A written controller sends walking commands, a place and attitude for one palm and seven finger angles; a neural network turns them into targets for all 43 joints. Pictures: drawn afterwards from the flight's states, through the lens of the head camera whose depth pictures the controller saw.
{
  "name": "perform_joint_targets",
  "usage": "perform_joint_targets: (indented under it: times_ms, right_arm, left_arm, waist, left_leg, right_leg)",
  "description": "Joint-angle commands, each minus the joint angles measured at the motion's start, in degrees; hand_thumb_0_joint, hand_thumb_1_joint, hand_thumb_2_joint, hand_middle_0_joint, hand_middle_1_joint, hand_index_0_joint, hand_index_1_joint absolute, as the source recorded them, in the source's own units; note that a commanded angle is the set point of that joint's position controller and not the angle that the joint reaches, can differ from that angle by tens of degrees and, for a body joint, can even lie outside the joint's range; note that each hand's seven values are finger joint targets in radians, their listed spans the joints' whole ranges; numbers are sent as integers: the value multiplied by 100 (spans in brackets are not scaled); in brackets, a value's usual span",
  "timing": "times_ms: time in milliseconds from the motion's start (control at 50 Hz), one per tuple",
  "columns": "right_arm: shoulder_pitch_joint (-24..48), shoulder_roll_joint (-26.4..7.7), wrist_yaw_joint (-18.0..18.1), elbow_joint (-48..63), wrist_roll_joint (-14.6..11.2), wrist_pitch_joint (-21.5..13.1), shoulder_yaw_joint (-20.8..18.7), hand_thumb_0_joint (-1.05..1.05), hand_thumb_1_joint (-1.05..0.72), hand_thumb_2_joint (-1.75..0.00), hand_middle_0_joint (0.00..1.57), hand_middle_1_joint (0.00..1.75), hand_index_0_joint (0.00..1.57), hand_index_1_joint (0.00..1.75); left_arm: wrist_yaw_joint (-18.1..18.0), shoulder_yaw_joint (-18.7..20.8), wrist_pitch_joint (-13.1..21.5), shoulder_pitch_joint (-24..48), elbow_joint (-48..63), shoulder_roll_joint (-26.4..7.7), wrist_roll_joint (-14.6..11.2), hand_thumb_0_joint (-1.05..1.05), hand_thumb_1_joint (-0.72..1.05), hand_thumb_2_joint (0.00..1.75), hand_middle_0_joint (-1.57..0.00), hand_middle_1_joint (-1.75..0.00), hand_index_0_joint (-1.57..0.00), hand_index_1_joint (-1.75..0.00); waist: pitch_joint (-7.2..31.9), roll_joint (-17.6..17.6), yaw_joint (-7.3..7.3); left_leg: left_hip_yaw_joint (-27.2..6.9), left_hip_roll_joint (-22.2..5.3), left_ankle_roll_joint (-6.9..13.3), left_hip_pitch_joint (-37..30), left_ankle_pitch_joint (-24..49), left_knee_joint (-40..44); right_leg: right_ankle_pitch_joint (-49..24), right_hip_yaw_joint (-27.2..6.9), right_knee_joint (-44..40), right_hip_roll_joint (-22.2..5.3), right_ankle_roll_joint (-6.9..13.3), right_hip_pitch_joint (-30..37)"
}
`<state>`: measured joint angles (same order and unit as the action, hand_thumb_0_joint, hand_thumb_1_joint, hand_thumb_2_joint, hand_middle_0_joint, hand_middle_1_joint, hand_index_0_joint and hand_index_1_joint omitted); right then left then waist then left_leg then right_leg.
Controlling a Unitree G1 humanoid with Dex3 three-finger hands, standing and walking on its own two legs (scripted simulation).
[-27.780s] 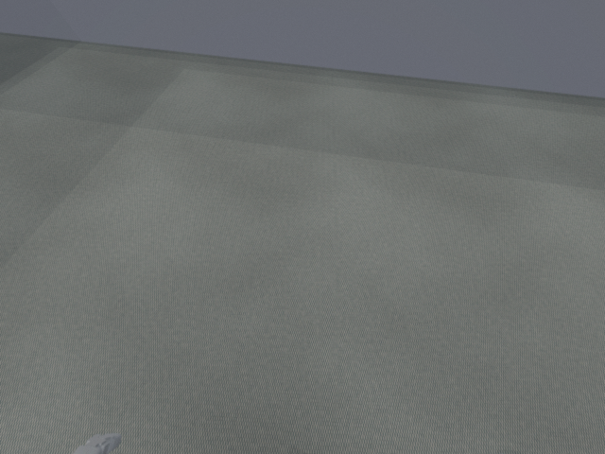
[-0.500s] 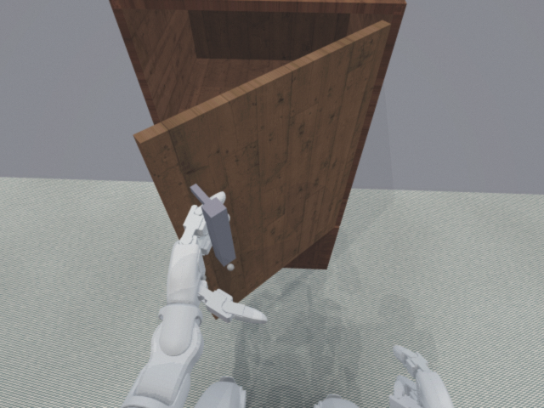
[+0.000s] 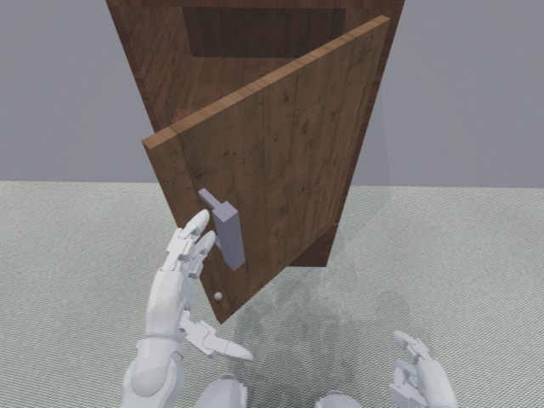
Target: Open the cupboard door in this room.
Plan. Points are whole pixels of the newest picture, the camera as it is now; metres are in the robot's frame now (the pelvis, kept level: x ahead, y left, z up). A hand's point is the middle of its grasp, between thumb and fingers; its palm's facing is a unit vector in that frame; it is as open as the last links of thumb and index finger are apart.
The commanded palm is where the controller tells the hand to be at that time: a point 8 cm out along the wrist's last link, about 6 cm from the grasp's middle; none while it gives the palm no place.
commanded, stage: slide the hand sideways off the handle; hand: left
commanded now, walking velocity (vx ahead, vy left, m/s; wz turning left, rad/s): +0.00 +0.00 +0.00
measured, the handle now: (221, 230) +0.35 +0.10 +0.06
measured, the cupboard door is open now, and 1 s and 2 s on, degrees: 44 44 44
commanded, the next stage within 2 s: draw the hand back to the body in 0.56 s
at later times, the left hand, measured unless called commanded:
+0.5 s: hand (179, 324) +0.22 +0.13 +0.06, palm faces +0.01 -1.00 -0.03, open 16.3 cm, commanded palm +0.19 +0.19 +0.06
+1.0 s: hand (132, 321) +0.21 +0.17 +0.10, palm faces +0.01 -1.00 -0.05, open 16.3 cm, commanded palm +0.18 +0.23 +0.12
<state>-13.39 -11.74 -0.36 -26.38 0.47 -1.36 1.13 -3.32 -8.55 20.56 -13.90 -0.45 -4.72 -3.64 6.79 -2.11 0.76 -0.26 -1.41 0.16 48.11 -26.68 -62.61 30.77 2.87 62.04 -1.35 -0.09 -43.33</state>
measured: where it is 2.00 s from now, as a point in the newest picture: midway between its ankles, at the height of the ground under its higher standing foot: outside the picture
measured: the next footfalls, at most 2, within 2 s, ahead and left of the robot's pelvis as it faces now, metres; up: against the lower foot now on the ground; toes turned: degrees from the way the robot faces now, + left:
none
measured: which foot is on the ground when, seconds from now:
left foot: down 0.00-1.00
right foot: down 0.00-1.00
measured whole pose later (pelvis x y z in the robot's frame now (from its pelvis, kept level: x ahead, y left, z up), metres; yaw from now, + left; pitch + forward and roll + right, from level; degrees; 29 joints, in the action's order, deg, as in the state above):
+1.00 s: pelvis +0.01 -0.01 +0.01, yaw +1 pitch +10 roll -2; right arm -15.8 -12.4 4.1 -25.1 -2.0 -4.6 1.8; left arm 10.9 7.0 14.1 -29.9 14.9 -13.3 -15.9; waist 8.2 -3.3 0.1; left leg -2.2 -2.1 -0.5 43.6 -26.7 -60.2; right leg 30.1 4.6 57.6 -0.2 0.4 -37.6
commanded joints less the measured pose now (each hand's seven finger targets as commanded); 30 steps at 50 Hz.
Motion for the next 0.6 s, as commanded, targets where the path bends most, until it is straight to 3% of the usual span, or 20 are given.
perform_joint_targets:
  times_ms: [0, 220, 340, 400, 440, 480, 580]
  right_arm:
    - [295, -669, 83, 935, -2, -317, -275, 0, -90, -90, 20, 30, 20, 30]
    - [225, -668, 188, 987, -28, -420, -303, 0, -90, -90, 20, 30, 20, 30]
    - [198, -670, 234, 1040, -41, -496, -328, 0, -90, -90, 20, 30, 20, 30]
    - [165, -697, 282, 991, -52, -495, -354, 0, -90, -90, 20, 30, 20, 30]
    - [181, -673, 291, 1005, -70, -505, -373, 0, -90, -90, 20, 30, 20, 30]
    - [194, -683, 318, 987, -86, -495, -375, 0, -90, -90, 20, 30, 20, 30]
    - [203, -709, 372, 978, -76, -593, -368, 0, -90, -90, 20, 30, 20, 30]
  left_arm:
    - [87, 236, 388, 369, 1469, -231, -46, 0, -50, 30, -15, -30, -15, -30]
    - [519, 787, 414, -559, 1927, -620, -388, 0, -50, 30, -15, -30, -15, -30]
    - [764, 881, 456, -969, 2213, -688, -557, 0, -50, 30, -15, -30, -15, -30]
    - [905, 1220, 454, -1182, 2146, -948, -684, 0, -50, 30, -15, -30, -15, -30]
    - [1020, 1242, 471, -1388, 2205, -913, -757, 0, -50, 30, -15, -30, -15, -30]
    - [1123, 1394, 469, -1428, 2195, -1027, -849, 0, -50, 30, -15, -30, -15, -30]
    - [1289, 1294, 579, -1184, 2348, -956, -976, 0, -50, 30, -15, -30, -15, -30]
  waist:
    - [1238, 259, 9]
    - [1235, 309, -9]
    - [1334, 102, -18]
    - [1315, 310, -33]
    - [1331, 237, -52]
    - [1202, 223, -34]
    - [1224, 146, 34]
  left_leg:
    - [-172, 136, 71, -1085, 711, 971]
    - [-100, 173, 72, -883, 933, 715]
    - [-73, 197, 74, -832, 1046, 584]
    - [-85, 197, 76, -670, 1081, 518]
    - [-61, 208, 70, -668, 1167, 469]
    - [-69, 211, 63, -582, 1069, 449]
    - [-109, 202, 75, -532, 954, 310]
  right_leg:
    - [-1176, 61, -973, 242, 174, 326]
    - [-1553, -18, -924, 248, 133, 412]
    - [-1713, -57, -851, 246, 117, 418]
    - [-1768, -114, -863, 260, 106, 515]
    - [-1956, -128, -834, 241, 84, 538]
    - [-1842, -139, -861, 246, 74, 463]
    - [-1567, -179, -817, 242, 73, 239]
